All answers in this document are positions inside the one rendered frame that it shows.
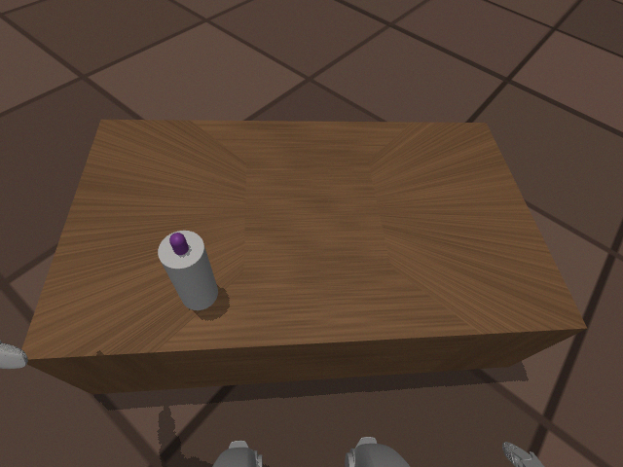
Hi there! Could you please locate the left robot hand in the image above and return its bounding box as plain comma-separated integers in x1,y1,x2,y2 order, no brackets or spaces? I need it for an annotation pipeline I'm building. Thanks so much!
0,341,28,369

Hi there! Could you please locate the right robot hand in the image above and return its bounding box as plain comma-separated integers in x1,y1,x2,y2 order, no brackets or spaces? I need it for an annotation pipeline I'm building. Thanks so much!
502,442,544,467

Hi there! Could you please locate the bottle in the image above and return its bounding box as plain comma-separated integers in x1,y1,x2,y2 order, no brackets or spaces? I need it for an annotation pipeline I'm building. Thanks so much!
158,231,218,310

